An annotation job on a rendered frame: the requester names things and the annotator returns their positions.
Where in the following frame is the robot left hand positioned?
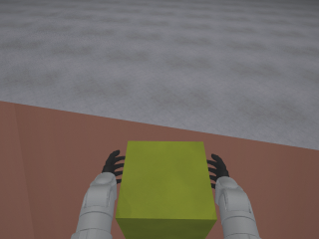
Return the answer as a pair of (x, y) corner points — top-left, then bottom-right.
(102, 150), (126, 184)

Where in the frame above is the robot right hand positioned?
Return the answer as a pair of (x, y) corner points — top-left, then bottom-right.
(206, 154), (229, 189)

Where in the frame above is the carton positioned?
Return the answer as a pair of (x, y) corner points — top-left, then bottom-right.
(115, 140), (217, 239)

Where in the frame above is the right robot forearm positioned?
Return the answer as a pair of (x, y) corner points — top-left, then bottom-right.
(214, 176), (261, 239)

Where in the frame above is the left robot forearm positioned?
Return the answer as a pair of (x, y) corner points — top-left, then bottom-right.
(71, 172), (118, 239)

